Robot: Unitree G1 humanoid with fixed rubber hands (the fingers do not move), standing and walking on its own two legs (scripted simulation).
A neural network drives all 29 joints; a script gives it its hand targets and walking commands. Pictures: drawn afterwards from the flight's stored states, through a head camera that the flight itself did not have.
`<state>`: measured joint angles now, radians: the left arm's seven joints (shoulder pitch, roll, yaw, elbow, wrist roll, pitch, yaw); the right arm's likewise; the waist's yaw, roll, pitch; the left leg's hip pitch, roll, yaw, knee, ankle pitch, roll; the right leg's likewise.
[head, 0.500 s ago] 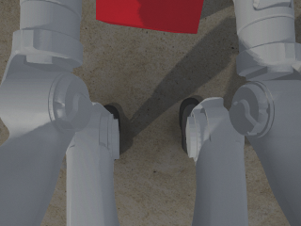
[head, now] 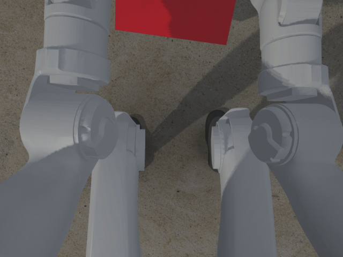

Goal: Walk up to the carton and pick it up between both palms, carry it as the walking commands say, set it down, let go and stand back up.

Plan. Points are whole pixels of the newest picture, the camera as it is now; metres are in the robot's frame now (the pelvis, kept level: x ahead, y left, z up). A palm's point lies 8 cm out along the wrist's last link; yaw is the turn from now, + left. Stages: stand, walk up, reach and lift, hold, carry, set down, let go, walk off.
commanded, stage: reach and lift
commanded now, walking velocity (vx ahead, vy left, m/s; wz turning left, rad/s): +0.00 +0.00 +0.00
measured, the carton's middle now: out of the picture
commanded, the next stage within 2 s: none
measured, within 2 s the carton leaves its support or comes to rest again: neither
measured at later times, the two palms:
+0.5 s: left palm out of the picture +0.57 +0.10 -0.05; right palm out of the picture +0.54 -0.14 -0.07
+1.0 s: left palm out of the picture +0.54 +0.10 +0.01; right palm out of the picture +0.52 -0.14 +0.00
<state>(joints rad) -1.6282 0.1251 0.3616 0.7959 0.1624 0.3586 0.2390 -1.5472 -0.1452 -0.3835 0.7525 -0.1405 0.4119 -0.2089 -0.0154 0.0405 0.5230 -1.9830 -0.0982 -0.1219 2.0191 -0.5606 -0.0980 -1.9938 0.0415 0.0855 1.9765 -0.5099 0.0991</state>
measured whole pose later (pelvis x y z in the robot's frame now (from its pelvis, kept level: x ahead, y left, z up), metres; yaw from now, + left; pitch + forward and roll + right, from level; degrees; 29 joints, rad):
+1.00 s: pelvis -0.02 +0.00 +0.08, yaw +0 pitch +21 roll +0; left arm -1.45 0.04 0.41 0.67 0.21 0.42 0.24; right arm -1.40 -0.04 -0.40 0.63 -0.16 0.49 -0.32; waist -0.03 0.03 0.52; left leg -1.64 -0.08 -0.12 1.75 -0.49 -0.09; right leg -1.65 0.04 0.09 1.72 -0.44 0.08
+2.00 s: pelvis -0.02 -0.01 +0.18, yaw +1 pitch +11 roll +1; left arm -1.20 -0.01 0.37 0.65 0.18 0.41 0.24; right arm -1.15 0.04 -0.33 0.59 -0.13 0.47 -0.36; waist -0.02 0.02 0.48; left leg -1.18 -0.06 -0.11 1.38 -0.41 -0.07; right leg -1.20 0.03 0.10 1.37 -0.37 0.07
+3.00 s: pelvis +0.11 +0.00 +0.32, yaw +0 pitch +13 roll +0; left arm -0.49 -0.23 0.37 0.62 0.34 0.37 0.09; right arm -0.43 0.21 -0.38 0.54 -0.36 0.43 -0.10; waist -0.04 0.03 -0.17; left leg -0.58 -0.02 -0.12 0.63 -0.27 -0.03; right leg -0.59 0.00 0.09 0.61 -0.23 0.05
